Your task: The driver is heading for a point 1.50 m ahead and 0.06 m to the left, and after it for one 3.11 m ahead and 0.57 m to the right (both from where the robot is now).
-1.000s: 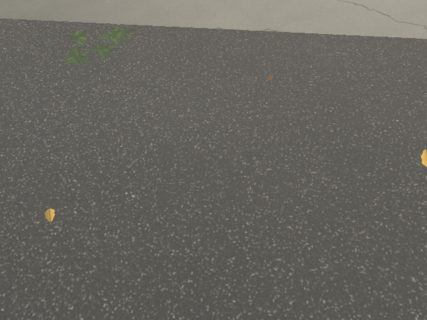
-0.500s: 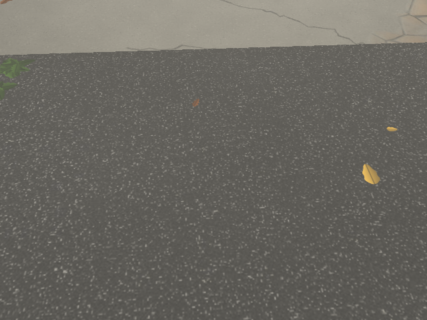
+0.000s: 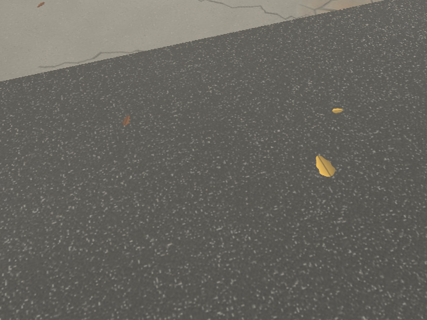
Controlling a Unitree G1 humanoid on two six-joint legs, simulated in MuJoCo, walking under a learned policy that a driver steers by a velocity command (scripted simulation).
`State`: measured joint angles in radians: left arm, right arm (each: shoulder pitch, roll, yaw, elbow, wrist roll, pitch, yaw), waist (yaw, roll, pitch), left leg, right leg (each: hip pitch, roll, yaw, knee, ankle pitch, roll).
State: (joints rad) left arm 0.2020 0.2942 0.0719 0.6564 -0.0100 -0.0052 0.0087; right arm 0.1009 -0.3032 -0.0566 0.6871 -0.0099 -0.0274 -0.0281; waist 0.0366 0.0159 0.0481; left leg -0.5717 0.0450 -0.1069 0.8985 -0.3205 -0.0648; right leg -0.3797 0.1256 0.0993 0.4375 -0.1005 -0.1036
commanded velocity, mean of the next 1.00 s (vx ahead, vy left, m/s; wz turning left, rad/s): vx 0.45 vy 0.00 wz -0.24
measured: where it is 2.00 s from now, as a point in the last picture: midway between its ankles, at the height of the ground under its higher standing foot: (275, 164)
